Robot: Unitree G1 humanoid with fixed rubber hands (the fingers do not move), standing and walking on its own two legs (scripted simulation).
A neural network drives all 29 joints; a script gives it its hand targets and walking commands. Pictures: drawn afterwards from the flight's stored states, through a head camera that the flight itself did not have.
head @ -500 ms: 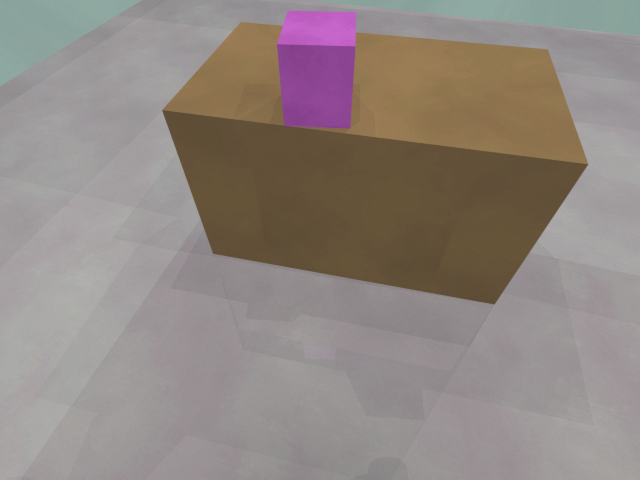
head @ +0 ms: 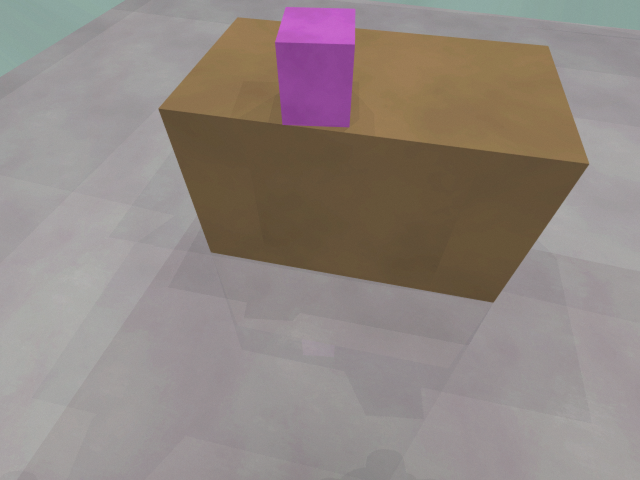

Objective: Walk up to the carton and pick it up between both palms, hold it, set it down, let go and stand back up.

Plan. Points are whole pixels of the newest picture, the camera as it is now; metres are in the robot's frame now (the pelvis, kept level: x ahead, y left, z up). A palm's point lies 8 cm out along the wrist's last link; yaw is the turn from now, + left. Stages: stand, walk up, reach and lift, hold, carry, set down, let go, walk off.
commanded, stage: stand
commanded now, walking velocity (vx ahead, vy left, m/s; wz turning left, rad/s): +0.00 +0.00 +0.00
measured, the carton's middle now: (318, 68) +1.04 +0.05 -0.01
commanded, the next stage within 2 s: walk up in 0.06 s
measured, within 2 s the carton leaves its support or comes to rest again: neither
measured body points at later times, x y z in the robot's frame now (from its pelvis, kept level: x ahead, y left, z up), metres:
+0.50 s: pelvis +0.04 -0.03 -0.02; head +0.04 -0.04 +0.43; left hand +0.08 +0.22 -0.16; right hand -0.04 -0.26 -0.18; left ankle -0.01 +0.11 -0.74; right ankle +0.09 -0.14 -0.74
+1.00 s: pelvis +0.23 +0.00 -0.04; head +0.25 +0.01 +0.41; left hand +0.14 +0.23 -0.19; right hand +0.37 -0.23 -0.16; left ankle +0.34 +0.12 -0.74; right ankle +0.11 -0.14 -0.69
